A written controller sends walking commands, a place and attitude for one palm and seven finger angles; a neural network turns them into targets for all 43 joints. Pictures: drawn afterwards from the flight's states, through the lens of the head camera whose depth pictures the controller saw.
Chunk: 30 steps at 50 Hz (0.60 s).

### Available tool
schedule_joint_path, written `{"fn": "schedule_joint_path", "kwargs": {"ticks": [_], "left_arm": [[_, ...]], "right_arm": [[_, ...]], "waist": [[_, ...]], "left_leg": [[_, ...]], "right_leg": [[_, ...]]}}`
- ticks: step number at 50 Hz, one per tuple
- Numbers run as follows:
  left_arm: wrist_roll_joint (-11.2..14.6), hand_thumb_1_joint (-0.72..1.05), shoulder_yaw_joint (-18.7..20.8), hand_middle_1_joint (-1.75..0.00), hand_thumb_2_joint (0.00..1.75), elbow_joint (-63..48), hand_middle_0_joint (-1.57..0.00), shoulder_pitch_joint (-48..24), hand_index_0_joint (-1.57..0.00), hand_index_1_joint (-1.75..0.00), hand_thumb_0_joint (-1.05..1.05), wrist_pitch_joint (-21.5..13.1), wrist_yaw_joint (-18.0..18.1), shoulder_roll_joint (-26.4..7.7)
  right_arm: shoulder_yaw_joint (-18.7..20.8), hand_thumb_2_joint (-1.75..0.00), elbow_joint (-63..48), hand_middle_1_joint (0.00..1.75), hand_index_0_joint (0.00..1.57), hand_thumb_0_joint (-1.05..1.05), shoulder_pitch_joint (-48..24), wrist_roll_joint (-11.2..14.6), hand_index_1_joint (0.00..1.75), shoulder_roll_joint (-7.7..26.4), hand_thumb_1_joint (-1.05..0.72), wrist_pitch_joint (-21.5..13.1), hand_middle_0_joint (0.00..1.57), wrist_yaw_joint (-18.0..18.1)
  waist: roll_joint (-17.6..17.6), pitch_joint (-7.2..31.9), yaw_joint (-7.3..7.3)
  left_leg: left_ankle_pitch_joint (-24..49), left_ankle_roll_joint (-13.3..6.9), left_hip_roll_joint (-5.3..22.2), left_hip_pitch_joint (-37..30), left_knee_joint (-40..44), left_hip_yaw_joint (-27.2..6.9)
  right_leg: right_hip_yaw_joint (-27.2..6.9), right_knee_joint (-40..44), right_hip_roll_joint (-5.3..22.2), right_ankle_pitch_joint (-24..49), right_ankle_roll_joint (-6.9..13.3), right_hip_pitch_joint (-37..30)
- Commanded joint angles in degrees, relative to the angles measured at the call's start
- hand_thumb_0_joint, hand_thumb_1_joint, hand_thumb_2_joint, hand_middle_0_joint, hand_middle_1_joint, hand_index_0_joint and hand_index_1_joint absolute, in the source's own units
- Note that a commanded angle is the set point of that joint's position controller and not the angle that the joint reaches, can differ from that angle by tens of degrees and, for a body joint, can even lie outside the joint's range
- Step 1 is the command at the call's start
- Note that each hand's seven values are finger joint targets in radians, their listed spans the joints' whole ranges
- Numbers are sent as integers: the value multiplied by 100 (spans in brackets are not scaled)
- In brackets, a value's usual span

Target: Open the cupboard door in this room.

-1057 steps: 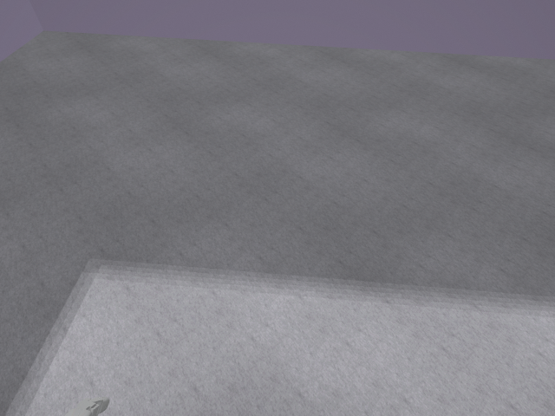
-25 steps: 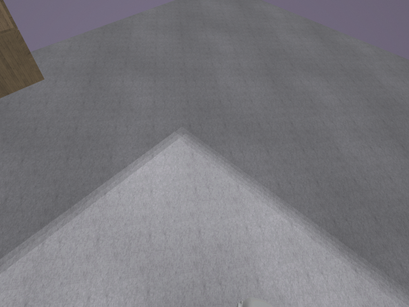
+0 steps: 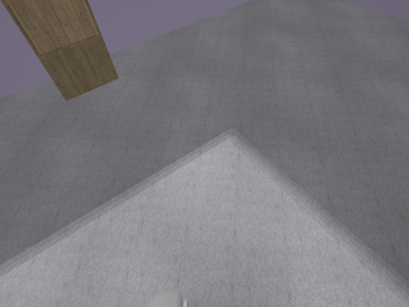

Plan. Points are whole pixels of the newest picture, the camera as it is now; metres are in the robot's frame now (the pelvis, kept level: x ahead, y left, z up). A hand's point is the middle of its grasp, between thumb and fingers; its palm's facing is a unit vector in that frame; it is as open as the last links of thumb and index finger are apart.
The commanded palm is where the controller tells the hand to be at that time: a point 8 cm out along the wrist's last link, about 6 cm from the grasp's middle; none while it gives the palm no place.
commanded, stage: turn or walk to find it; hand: left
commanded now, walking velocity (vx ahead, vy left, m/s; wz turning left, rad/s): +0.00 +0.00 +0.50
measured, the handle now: out of the picture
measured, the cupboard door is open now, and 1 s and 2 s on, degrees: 0 0 0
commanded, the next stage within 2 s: none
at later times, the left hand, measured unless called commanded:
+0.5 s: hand out of the picture +0.06 +0.27 -0.16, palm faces +0.27 -0.94 -0.22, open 7.4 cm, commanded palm none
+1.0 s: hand out of the picture +0.11 +0.21 -0.17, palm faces +0.53 -0.83 -0.20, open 7.3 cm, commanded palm none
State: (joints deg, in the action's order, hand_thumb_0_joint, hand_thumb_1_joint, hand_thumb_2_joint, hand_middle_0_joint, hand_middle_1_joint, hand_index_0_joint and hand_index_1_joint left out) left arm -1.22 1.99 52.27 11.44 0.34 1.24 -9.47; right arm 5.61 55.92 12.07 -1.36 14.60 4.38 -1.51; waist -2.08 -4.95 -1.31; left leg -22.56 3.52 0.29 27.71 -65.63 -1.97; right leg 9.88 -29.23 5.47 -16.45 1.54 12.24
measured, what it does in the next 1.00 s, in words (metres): walks ahead, turning left: left foot, then right foot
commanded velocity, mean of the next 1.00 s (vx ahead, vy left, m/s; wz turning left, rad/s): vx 0.31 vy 0.00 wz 0.40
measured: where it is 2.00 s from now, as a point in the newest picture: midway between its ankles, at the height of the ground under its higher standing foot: (161, 216)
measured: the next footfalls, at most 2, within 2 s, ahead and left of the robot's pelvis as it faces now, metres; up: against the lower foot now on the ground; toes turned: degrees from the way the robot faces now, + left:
left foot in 0.24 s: +0.01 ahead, +0.16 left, +0.00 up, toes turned +13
right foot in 0.66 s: +0.25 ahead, -0.06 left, +0.00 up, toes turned +11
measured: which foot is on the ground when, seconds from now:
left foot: up 0.00-0.22, down 0.24-0.66, up 0.68-1.00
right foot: down 0.00-0.24, up 0.26-0.64, down 0.66-1.00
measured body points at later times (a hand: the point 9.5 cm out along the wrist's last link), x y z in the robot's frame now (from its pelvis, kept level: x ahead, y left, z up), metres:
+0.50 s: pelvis +0.05 +0.05 +0.00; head +0.07 +0.06 +0.45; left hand +0.05 +0.32 -0.14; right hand +0.14 -0.18 -0.14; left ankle -0.03 +0.15 -0.74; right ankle +0.11 -0.10 -0.68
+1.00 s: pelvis +0.23 +0.07 +0.00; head +0.26 +0.09 +0.45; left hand +0.08 +0.25 -0.15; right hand +0.43 -0.10 -0.14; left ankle +0.25 +0.24 -0.69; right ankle +0.21 -0.07 -0.74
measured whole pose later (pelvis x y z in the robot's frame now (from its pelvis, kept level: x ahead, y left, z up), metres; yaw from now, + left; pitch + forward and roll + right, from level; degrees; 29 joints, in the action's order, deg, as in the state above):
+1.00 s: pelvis +0.23 +0.07 +0.00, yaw +29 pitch +0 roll +0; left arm -1.9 2.2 62.2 21.8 -4.4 0.5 -9.4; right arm 4.4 56.9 8.1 -1.6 12.5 0.3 -3.0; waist -0.5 -3.6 1.9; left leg -10.4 0.7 6.2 32.2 -48.0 4.2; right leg 17.2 -20.5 5.8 -17.8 -2.1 1.3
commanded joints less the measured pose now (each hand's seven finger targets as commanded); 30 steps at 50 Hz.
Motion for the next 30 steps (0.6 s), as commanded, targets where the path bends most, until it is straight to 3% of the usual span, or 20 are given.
{"fn": "schedule_joint_path", "kwargs": {"ticks": [1, 6, 7, 9, 10, 11, 12, 13, 14, 15, 16, 18, 20, 24, 27, 28, 30], "left_arm": [[-27, 90, 325, -30, 90, -256, -20, 424, -20, -30, 0, -104, 58, -1306], [-58, 90, 407, -30, 90, -116, -20, 542, -20, -30, 0, -46, 38, -1524], [-50, 90, 419, -30, 90, -85, -20, 513, -20, -30, 0, -43, 27, -1546], [-20, 90, 436, -30, 90, -56, -20, 372, -20, -30, 0, -27, -10, -1541], [17, 90, 429, -30, 90, -73, -20, 306, -20, -30, 0, -1, -46, -1469], [47, 90, 396, -30, 90, -190, -20, 304, -20, -30, 0, 29, -101, -1202], [28, 90, 280, -30, 90, -478, -20, -43, -20, -30, 0, 21, -168, -832], [-31, 90, 228, -30, 90, -628, -20, -605, -20, -30, 0, 35, -160, -905], [-19, 90, 261, -30, 90, -615, -20, -916, -20, -30, 0, -11, -174, -861], [6, 90, 292, -30, 90, -519, -20, -845, -20, -30, 0, -53, -236, -931], [-8, 90, 301, -30, 90, -375, -20, -615, -20, -30, 0, -75, -290, -943], [-16, 90, 278, -30, 90, -193, -20, -301, -20, -30, 0, -96, -334, -934], [-14, 90, 259, -30, 90, -204, -20, -234, -20, -30, 0, -85, -331, -912], [0, 90, 226, -30, 90, -440, -20, -707, -20, -30, 0, -132, -345, -857], [15, 90, 204, -30, 90, -548, -20, -861, -20, -30, 0, -185, -363, -795], [17, 90, 207, -30, 90, -532, -20, -801, -20, -30, 0, -209, -369, -784], [1, 90, 247, -30, 90, -319, -20, -193, -20, -30, 0, -257, -367, -813]], "right_arm": [[-54, -90, -494, 30, 20, 0, -469, 32, 30, 252, -90, -124, 20, 35], [-140, -90, -549, 30, 20, 0, -639, 87, 30, 178, -90, -218, 20, 49], [-154, -90, -544, 30, 20, 0, -531, 84, 30, 177, -90, -243, 20, 56], [-159, -90, -503, 30, 20, 0, -233, 49, 30, 237, -90, -297, 20, 50], [-113, -90, -435, 30, 20, 0, 23, 31, 30, 401, -90, -357, 20, 36], [12, -90, -395, 30, 20, 0, 362, -11, 30, 937, -90, -417, 20, 53], [143, -90, -326, 30, 20, 0, 753, -49, 30, 1479, -90, -418, 20, 78], [142, -90, -161, 30, 20, 0, 1105, -21, 30, 1510, -90, -439, 20, 126], [99, -90, -132, 30, 20, 0, 1002, -23, 30, 1321, -90, -458, 20, 172], [15, -90, -239, 30, 20, 0, 670, -19, 30, 1090, -90, -489, 20, 191], [-51, -90, -318, 30, 20, 0, 409, -17, 30, 913, -90, -546, 20, 197], [-91, -90, -370, 30, 20, 0, 285, 10, 30, 803, -90, -647, 20, 191], [-73, -90, -335, 30, 20, 0, 354, 29, 30, 812, -90, -694, 20, 183], [-21, -90, -202, 30, 20, 0, 683, 22, 30, 816, -90, -725, 20, 171], [17, -90, -170, 30, 20, 0, 644, -2, 30, 828, -90, -718, 20, 170], [27, -90, -154, 30, 20, 0, 597, -16, 30, 837, -90, -709, 20, 170], [30, -90, -146, 30, 20, 0, 452, -12, 30, 803, -90, -691, 20, 192]], "waist": [[1193, 473, 350], [1443, 646, 450], [1454, 738, 387], [1349, 841, 196], [794, 930, 25], [-536, 1000, -196], [-1811, 647, -421], [-1523, 513, -625], [-1423, 325, -546], [-1105, 85, -357], [-867, 47, -167], [-573, 176, -15], [-548, 196, 28], [-539, 102, -115], [-675, 115, -120], [-737, 121, -78], [-524, 293, 212]], "left_leg": [[-262, 88, 149, 249, 711, 241], [-437, -32, 111, -359, 2115, 616], [-282, -58, 110, -559, 2438, 698], [248, -129, 118, -1311, 3319, 871], [572, -212, 158, -2090, 4043, 786], [89, -655, 1072, -2923, 4686, -724], [17, -1284, 2245, -3176, 5197, -2438], [-401, -1579, 2443, -3008, 5383, -2805], [-533, -1573, 2204, -2731, 5424, -2697], [-565, -1479, 1925, -2369, 5442, -2256], [-263, -1337, 1628, -2202, 5401, -1803], [461, -1243, 1327, -2103, 5350, -1300], [859, -1309, 1254, -2176, 5364, -1160], [1254, -1413, 1254, -2317, 5311, -1234], [1564, -1377, 1198, -2183, 5040, -1192], [1653, -1326, 1152, -2061, 4914, -1193], [1628, -1122, 966, -1426, 4305, -1093]], "right_leg": [[-796, 860, 1457, 2562, 573, -802], [-601, 506, 1609, 2982, 627, -940], [-555, 465, 1640, 2683, 547, -920], [-352, 333, 1589, 1235, 264, -492], [-125, -111, 1437, 257, 22, 85], [199, -1311, 854, -925, -335, 1341], [220, -2593, 161, -2216, -578, 2740], [-392, -3186, 296, -2044, -528, 3138], [-650, -3522, 304, -1648, -516, 3242], [-774, -3604, 349, -1121, -497, 3076], [-770, -3584, 313, -703, -508, 2854], [-688, -3449, 242, -294, -560, 2484], [-689, -3218, 222, -122, -637, 2474], [-669, -2340, 221, -68, -732, 2475], [-483, -1294, 106, -163, -752, 1928], [-368, -1000, -8, -187, -733, 1600], [-207, -272, -208, 329, -663, 267]]}}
